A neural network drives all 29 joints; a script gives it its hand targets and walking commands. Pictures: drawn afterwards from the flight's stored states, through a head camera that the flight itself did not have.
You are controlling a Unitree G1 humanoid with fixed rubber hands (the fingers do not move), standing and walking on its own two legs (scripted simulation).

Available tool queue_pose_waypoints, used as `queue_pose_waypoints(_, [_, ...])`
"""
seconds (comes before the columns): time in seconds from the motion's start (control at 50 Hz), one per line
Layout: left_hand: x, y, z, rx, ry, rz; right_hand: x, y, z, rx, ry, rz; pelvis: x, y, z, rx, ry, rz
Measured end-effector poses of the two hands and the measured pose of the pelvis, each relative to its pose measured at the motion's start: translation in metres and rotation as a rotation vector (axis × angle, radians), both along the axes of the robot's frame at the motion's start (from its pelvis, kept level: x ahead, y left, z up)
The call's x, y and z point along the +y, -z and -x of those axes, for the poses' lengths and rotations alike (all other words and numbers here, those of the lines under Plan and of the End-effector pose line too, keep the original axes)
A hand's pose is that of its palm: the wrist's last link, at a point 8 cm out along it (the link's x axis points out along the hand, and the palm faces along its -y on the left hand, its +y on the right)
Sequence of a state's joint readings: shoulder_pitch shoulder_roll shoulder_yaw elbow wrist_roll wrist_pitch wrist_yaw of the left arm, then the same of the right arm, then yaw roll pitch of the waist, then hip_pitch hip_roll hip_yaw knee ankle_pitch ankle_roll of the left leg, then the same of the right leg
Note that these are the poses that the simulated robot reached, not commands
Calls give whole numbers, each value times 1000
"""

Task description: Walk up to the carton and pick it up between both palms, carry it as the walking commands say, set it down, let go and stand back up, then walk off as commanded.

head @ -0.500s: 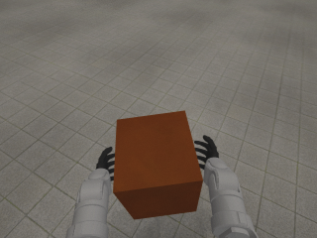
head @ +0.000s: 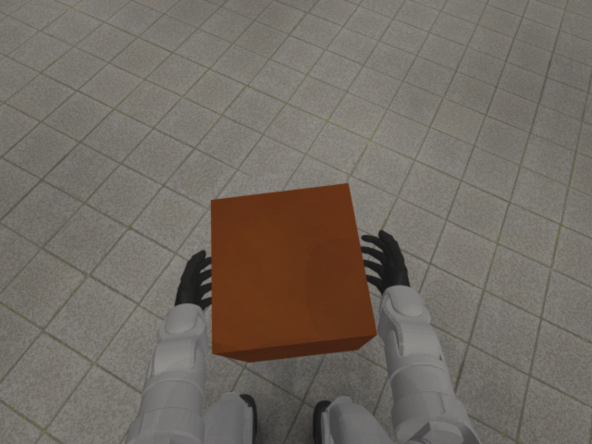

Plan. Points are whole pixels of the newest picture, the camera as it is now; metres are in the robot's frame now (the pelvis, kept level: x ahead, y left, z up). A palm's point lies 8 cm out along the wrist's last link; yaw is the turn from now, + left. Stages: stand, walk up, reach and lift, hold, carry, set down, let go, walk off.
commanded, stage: set down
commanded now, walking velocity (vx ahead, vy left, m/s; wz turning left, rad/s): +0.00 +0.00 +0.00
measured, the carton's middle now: (292, 283) +0.35 +0.00 -0.14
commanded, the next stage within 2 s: none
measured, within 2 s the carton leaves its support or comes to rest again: neither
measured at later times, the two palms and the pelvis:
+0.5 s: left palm (198, 319) +0.30 +0.15 -0.18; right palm (373, 296) +0.33 -0.14 -0.15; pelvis -0.03 +0.00 -0.04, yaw -1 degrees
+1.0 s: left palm (204, 309) +0.34 +0.16 -0.27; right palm (354, 291) +0.36 -0.13 -0.24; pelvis -0.05 +0.00 -0.10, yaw -1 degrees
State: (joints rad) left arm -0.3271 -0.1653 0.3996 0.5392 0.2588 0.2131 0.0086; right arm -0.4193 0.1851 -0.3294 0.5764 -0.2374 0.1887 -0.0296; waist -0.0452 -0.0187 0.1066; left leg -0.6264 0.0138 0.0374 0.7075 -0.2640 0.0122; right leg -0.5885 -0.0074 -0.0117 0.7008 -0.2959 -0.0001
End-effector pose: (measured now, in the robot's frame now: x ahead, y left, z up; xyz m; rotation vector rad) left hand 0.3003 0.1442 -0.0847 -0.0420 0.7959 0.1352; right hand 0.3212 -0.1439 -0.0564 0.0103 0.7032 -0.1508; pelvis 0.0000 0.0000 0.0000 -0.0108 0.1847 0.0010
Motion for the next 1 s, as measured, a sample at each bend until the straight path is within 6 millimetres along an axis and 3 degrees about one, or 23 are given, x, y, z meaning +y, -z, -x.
queue_pose_waypoints(0.22, [10,56,2,-58,87,-132,11,54,-2,-48,-113,115,4,25,14,166,15,0])
queue_pose_waypoints(0.4, [9,82,13,-40,63,-151,8,81,3,-43,-146,127,2,34,24,188,15,-4])
queue_pose_waypoints(0.56, [2,100,-8,-62,79,-153,2,97,-18,-76,-135,121,-4,45,32,249,14,-13])
queue_pose_waypoints(0.78, [7,152,-21,-31,79,-164,7,151,-31,-42,-135,97,-7,70,39,370,14,-19])
queue_pose_waypoints(1.0, [17,188,-36,-48,60,-144,14,187,-40,-55,-114,105,1,101,53,419,15,-10])
